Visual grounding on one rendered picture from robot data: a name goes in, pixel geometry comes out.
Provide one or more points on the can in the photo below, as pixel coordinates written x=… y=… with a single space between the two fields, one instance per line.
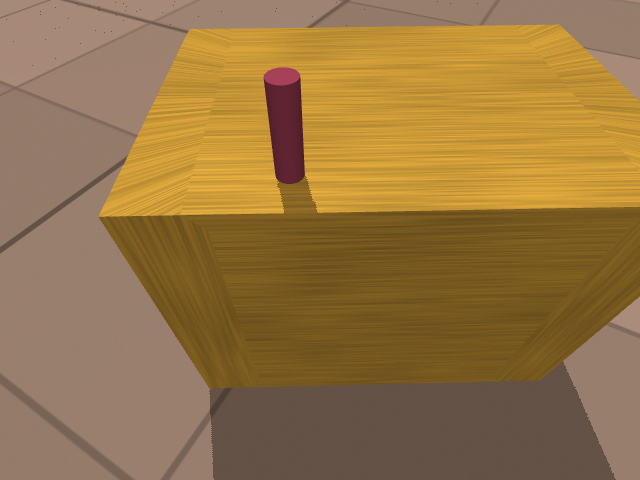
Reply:
x=283 y=97

